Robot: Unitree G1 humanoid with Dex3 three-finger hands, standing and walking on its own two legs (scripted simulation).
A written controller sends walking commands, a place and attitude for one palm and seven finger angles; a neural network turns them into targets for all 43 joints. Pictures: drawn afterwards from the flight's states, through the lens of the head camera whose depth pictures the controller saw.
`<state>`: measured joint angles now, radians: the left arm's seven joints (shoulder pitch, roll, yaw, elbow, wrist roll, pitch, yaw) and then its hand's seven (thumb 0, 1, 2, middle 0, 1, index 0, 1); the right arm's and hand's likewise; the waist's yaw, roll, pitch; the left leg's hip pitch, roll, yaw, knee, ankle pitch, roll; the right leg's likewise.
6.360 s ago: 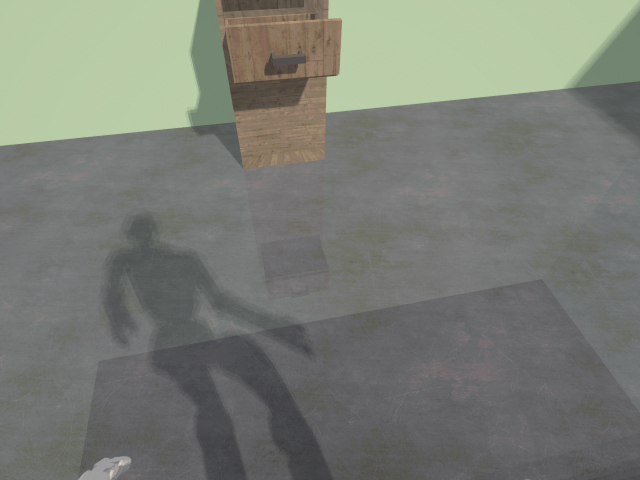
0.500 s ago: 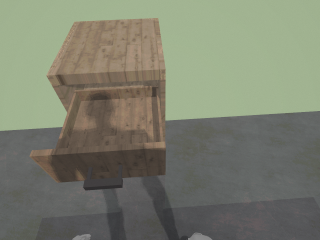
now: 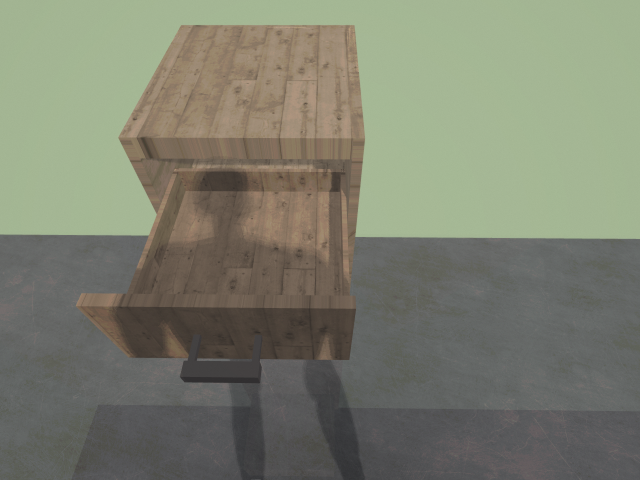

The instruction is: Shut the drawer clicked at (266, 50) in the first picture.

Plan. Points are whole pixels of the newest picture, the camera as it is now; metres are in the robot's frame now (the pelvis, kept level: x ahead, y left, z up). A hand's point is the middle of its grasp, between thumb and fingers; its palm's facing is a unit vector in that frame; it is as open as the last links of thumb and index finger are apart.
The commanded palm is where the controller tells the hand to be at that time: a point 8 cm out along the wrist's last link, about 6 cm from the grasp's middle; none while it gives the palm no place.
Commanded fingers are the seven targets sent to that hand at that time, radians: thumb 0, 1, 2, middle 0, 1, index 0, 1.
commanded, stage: come to a stop and stand still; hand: left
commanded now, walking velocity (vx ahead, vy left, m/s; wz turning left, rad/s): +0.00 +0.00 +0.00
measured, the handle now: (224, 357) +0.29 +0.17 -0.08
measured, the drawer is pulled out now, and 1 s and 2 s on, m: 0.30 0.30 0.30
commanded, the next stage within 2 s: look again from close up in 1.42 s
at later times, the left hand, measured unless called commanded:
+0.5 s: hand out of the picture -0.03 +0.25 -0.16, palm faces -0.02 -0.98 -0.22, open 7.4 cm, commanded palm none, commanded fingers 0.00 0.90 0.90 -0.20 -0.30 -0.20 -0.30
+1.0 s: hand out of the picture +0.00 +0.25 -0.16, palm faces -0.01 -0.98 -0.22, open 7.3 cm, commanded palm none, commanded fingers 0.00 0.90 0.90 -0.20 -0.30 -0.20 -0.30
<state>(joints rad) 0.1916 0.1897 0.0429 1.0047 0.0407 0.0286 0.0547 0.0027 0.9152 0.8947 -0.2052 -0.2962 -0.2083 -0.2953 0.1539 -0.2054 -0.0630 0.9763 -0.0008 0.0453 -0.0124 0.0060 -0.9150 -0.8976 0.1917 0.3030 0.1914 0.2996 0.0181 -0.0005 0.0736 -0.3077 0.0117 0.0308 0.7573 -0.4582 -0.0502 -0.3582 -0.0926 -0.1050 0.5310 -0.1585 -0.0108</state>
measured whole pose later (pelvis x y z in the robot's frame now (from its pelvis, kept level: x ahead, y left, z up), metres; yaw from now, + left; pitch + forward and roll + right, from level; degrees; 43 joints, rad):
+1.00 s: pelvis -0.01 +0.07 +0.01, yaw -2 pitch -1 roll +0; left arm 0.30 0.14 -0.01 1.06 0.02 0.01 0.04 0.01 0.93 0.90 -0.20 -0.30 -0.20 -0.29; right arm 0.30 -0.16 0.01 1.09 -0.01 -0.02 -0.03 0.02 -0.92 -0.90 0.20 0.30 0.20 0.30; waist -0.01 0.03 0.00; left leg -0.15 -0.07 0.12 0.38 -0.23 0.09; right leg -0.19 0.00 -0.01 0.45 -0.25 -0.01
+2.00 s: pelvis +0.00 +0.04 +0.01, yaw -1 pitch -1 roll +0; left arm 0.31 0.13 -0.02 1.10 0.01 -0.01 0.04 0.01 0.92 0.90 -0.20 -0.30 -0.20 -0.29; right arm 0.31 -0.13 0.02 1.16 0.00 -0.02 -0.04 0.01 -0.91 -0.90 0.19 0.30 0.19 0.30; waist -0.01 0.01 0.02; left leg -0.12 -0.02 0.09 0.37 -0.24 0.04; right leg -0.14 0.04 -0.03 0.39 -0.24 -0.05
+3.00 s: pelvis -0.04 +0.02 -0.07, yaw +2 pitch +12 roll +0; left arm 0.67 0.12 -0.01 -0.26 -0.17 -0.31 0.01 0.02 0.90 0.90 -0.95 -1.11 -0.95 -1.11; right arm 0.32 -0.20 0.00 0.52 0.03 -0.13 -0.03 0.02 -0.91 -0.90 0.20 0.30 0.20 0.30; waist -0.01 0.03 -0.14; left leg -0.80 0.00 0.04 1.07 -0.49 0.02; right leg -0.78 0.03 -0.11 1.06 -0.50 -0.09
